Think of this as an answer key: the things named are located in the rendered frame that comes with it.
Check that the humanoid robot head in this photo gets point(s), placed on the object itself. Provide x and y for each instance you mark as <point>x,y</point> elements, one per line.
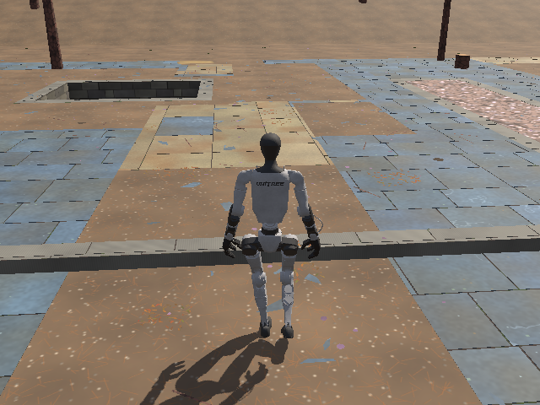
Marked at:
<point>270,145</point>

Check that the right robot forearm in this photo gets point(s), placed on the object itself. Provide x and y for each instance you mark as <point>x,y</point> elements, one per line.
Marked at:
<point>310,225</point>

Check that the left robot foot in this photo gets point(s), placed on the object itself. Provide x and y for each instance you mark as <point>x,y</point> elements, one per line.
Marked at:
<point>265,330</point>

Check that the left robot upper arm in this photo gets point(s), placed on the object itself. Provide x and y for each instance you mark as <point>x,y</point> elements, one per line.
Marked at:
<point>240,192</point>

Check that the right robot hand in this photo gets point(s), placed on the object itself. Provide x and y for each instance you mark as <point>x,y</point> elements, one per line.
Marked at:
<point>315,244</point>

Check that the left robot forearm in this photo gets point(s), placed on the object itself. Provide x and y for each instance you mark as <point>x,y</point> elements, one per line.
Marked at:
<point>231,225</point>

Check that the left robot hand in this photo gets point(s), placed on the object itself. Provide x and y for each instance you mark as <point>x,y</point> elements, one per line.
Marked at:
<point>227,244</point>

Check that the right robot upper arm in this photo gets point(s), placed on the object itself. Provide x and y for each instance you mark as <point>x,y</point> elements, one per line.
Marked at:
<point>300,192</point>

